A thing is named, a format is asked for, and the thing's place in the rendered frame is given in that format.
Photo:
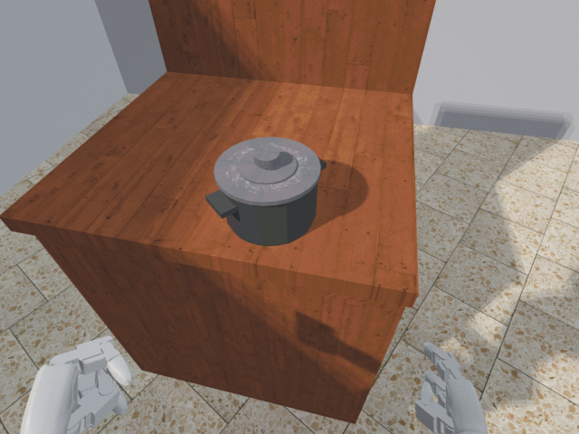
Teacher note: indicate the lid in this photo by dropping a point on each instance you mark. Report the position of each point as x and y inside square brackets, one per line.
[240, 179]

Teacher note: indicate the table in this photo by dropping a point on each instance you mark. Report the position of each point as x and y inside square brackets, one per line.
[306, 324]

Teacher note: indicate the robot right hand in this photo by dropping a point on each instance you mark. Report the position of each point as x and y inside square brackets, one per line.
[458, 409]

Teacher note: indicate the robot left hand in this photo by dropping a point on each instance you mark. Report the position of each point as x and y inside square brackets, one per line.
[57, 390]

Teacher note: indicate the pot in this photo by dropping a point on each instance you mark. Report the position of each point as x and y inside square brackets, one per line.
[267, 225]

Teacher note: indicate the knob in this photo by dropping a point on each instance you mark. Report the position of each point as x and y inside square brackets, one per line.
[266, 156]

